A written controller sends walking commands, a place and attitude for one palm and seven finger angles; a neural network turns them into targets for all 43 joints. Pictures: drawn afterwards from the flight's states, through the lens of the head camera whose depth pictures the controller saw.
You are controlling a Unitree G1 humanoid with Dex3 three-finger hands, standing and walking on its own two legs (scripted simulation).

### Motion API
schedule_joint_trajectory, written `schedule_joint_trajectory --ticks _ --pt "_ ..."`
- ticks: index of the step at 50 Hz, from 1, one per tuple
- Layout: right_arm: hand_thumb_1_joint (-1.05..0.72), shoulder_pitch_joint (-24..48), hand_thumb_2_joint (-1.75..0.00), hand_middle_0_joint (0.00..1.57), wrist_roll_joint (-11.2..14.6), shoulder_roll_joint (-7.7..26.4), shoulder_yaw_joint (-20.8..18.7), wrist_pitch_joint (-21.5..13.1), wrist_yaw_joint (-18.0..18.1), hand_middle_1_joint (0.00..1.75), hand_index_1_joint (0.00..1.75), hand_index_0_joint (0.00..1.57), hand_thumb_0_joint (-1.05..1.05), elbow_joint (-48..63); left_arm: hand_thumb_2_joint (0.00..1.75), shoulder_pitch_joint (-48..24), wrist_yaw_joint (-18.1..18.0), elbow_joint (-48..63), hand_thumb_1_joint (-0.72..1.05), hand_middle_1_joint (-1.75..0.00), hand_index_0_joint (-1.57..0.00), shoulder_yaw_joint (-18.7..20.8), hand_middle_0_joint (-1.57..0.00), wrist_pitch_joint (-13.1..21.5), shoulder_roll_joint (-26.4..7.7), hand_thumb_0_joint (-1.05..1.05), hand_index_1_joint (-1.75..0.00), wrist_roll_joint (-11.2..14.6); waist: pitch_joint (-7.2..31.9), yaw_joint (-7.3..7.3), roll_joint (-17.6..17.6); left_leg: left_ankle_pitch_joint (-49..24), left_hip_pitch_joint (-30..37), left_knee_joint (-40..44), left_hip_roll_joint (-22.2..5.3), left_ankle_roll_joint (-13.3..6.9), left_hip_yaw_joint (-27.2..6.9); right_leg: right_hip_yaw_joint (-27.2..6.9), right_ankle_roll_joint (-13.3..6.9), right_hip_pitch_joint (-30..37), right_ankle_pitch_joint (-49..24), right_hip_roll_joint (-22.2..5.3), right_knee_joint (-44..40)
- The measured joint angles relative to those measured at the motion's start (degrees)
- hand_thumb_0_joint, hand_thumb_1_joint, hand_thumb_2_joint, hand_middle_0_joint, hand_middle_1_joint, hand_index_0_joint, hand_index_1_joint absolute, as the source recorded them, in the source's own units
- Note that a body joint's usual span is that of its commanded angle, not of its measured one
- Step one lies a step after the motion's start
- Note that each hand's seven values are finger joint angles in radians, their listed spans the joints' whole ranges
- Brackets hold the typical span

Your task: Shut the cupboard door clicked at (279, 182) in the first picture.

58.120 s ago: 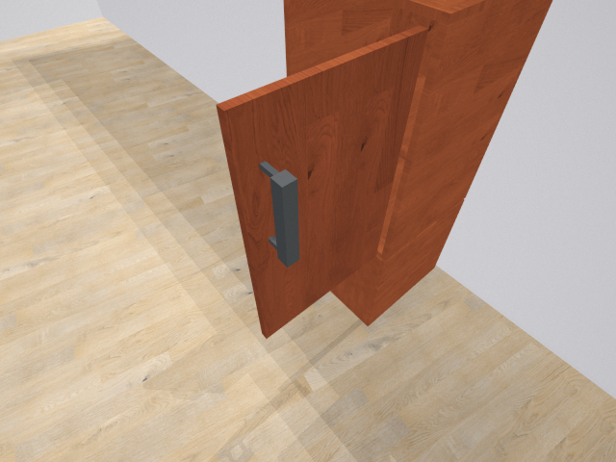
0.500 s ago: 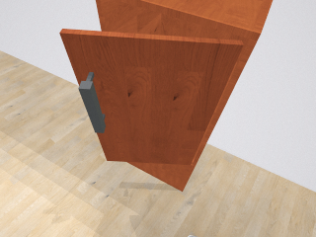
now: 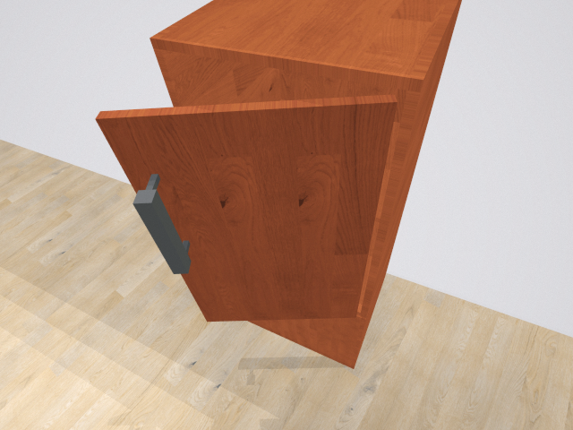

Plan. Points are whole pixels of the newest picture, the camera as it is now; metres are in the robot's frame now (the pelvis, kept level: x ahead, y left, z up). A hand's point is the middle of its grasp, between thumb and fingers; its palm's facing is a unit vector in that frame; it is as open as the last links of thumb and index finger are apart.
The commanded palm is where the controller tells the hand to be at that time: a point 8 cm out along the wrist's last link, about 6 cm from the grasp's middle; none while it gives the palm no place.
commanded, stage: come to a stop and stand still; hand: left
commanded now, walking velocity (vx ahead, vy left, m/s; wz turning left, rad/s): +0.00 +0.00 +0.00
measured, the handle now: (169, 226) +0.40 +0.22 +0.06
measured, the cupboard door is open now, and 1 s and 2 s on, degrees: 26 26 26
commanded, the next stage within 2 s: look again from close up in 0.80 s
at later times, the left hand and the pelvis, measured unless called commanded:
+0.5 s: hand out of the picture +0.05 +0.13 -0.16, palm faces +0.02 -0.97 -0.25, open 7.3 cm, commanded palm none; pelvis +0.03 -0.05 +0.00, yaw +1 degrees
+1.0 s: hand out of the picture +0.03 +0.12 -0.17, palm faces +0.05 -0.97 -0.22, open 7.3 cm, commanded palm none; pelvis +0.04 -0.06 +0.00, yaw +2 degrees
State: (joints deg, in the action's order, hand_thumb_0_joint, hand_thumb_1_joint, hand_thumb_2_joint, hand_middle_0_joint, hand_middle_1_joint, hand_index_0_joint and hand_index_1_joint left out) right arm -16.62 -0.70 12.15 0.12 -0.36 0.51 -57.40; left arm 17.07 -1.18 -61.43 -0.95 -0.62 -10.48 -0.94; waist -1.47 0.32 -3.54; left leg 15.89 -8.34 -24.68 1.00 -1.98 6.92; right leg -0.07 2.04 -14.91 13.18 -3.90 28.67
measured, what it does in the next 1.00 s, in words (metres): shifts its weight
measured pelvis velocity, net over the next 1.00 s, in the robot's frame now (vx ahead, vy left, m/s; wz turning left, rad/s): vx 0.04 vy -0.06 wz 0.03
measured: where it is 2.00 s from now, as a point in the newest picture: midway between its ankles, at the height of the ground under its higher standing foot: outside the picture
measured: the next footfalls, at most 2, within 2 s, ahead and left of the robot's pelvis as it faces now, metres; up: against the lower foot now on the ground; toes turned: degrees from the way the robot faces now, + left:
none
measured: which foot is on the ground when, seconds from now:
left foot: down 0.00-1.00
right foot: down 0.00-1.00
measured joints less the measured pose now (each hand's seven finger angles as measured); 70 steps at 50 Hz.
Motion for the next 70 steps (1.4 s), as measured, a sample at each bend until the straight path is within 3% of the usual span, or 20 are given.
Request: schedule_joint_trajectory --ticks 10,33,70 --pt "-0.91 -0.65 -0.90 0.20 0.07 -1.67 0.55 -0.26 0.47 0.30 0.30 0.20 0.01 -4.84 0.89 -2.78 -0.33 -2.31 0.91 -0.30 -0.20 -0.29 -0.20 0.90 2.33 0.01 -0.30 0.16 -1.17 -0.70 0.21 0.22 1.74 1.25 -1.60 1.98 -1.07 1.27 -1.80 1.46 1.30 1.53 -0.09" --pt "-0.91 0.70 -0.90 0.20 0.04 -3.26 0.24 -0.29 1.07 0.30 0.30 0.20 0.00 -6.64 0.89 -3.78 -0.59 -3.11 0.92 -0.30 -0.20 0.75 -0.20 1.60 1.79 0.01 -0.30 0.27 -1.42 -0.52 1.04 0.39 3.16 2.85 -4.88 5.17 -3.25 3.86 -4.82 3.72 2.19 4.65 -2.17" --pt "-0.91 -0.65 -0.90 0.20 0.13 -5.66 0.41 -0.77 1.45 0.30 0.30 0.20 0.00 -7.97 0.89 -2.39 -0.83 -3.38 0.92 -0.30 -0.20 1.20 -0.20 1.45 1.94 0.01 -0.30 0.26 -1.48 -0.16 2.56 0.52 4.43 3.73 -4.26 4.46 -3.12 3.72 -3.99 5.19 2.00 4.09 -3.46"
